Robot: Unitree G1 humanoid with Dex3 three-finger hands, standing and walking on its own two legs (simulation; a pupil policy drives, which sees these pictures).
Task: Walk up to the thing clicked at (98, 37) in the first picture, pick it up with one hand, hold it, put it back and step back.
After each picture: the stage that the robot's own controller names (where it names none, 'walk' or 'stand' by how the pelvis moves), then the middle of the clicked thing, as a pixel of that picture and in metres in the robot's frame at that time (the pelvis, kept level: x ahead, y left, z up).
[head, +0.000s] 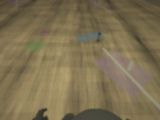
stand; (98, 37) +1.84 -0.24 -0.65
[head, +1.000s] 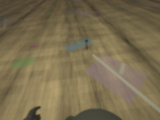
walk; (86, 44) +1.72 +0.14 -0.62
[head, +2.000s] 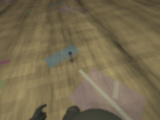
walk; (71, 57) +1.10 +0.40 -0.64
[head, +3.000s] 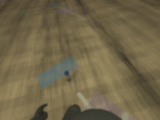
walk; (68, 76) +0.66 +0.36 -0.65
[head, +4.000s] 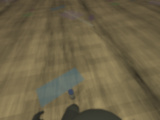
walk; (71, 94) +0.40 +0.24 -0.65
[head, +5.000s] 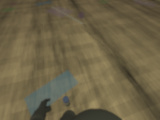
stand; (66, 101) +0.29 +0.22 -0.64
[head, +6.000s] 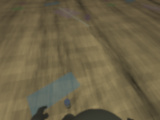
stand; (67, 104) +0.28 +0.20 -0.66
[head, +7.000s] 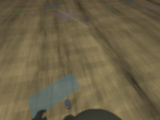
stand; (68, 104) +0.28 +0.20 -0.66
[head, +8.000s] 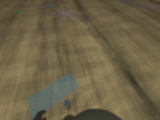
stand; (67, 104) +0.27 +0.21 -0.66
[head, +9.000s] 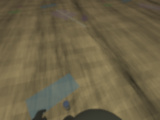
stand; (67, 106) +0.26 +0.22 -0.66
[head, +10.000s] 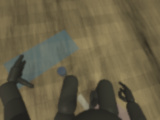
go down; (63, 72) +0.33 +0.21 -0.35
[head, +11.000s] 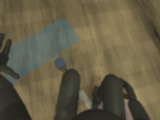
go down; (61, 65) +0.36 +0.22 -0.24
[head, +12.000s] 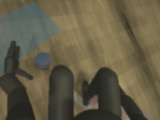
close in; (44, 63) +0.35 +0.24 -0.17
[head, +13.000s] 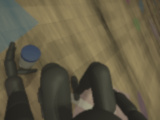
close; (27, 61) +0.36 +0.25 -0.15
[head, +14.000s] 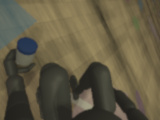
lift; (24, 57) +0.37 +0.26 -0.15
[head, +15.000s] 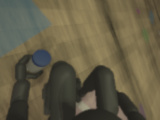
lift; (35, 65) +0.30 +0.26 -0.14
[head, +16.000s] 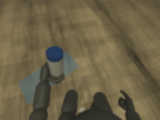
lift; (56, 68) +0.32 +0.19 +0.07
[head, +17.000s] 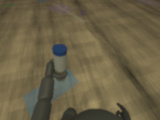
hold; (60, 65) +0.33 +0.18 +0.11
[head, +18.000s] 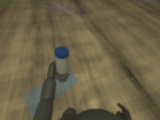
hold; (62, 67) +0.33 +0.17 +0.09
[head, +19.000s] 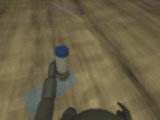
hold; (62, 66) +0.34 +0.17 +0.09
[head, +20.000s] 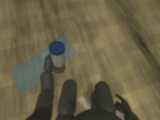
crouch; (58, 60) +0.38 +0.19 -0.01
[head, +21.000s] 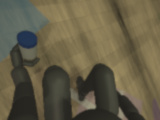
lower; (29, 52) +0.40 +0.26 -0.14
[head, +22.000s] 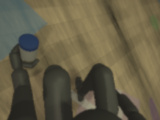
lower; (29, 53) +0.39 +0.27 -0.13
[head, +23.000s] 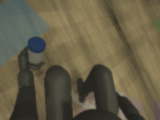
lower; (35, 56) +0.38 +0.25 -0.13
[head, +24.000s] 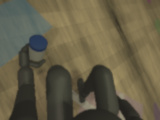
lower; (36, 53) +0.39 +0.26 -0.11
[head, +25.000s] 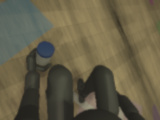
loosen; (43, 58) +0.36 +0.22 -0.12
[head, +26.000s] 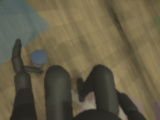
withdraw; (39, 61) +0.36 +0.23 -0.17
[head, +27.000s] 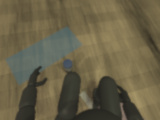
walk; (68, 67) +0.39 +0.18 -0.28
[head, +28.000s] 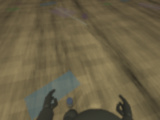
stand; (70, 103) +0.30 +0.16 -0.59
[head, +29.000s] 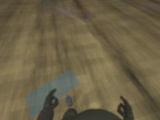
stand; (69, 101) +0.31 +0.17 -0.60
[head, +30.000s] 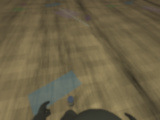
stand; (71, 101) +0.31 +0.16 -0.63
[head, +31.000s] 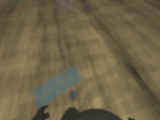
walk; (72, 95) +0.33 +0.16 -0.65
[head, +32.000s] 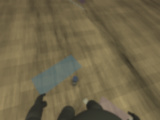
walk; (74, 81) +0.48 +0.08 -0.64
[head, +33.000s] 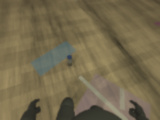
walk; (69, 61) +0.75 +0.24 -0.62
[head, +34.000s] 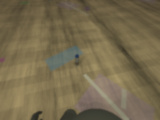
stand; (77, 60) +0.98 +0.21 -0.64
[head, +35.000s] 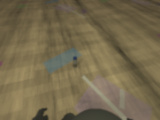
stand; (75, 62) +0.98 +0.21 -0.66
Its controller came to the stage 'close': yes
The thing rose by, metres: 0.73
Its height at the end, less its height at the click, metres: +0.00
